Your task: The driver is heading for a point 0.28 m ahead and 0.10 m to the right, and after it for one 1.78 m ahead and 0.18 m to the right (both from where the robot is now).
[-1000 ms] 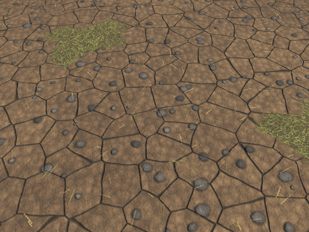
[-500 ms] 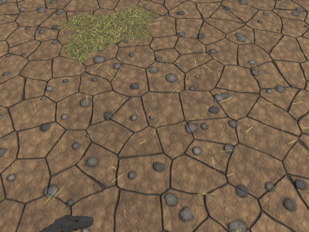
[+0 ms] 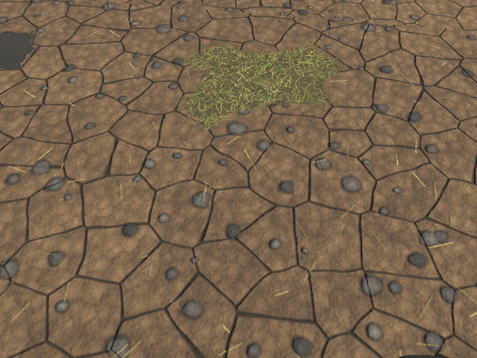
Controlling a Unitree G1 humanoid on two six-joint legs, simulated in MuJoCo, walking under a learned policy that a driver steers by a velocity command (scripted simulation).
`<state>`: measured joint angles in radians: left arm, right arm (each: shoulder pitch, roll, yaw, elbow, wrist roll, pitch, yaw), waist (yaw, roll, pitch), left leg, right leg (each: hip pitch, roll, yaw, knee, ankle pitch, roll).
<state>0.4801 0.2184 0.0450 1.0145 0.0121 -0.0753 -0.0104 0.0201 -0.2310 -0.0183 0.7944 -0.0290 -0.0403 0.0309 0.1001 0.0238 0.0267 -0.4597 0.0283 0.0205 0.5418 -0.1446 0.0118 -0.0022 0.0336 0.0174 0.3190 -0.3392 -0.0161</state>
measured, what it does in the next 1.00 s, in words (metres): walks ahead: left foot, then right foot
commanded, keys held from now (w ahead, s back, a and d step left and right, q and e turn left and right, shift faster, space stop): w+e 0.16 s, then e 0.28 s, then no key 0.28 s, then q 0.28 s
